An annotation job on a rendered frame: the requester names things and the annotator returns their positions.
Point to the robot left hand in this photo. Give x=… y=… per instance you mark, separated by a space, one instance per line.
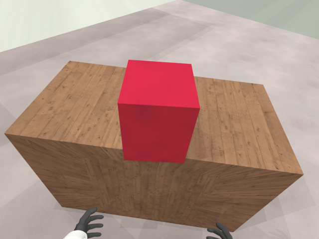
x=86 y=219

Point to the robot right hand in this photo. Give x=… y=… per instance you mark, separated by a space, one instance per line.
x=224 y=233

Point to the pedestal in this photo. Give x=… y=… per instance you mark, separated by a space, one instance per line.
x=239 y=158

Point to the carton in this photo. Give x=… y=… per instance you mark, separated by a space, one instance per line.
x=158 y=107

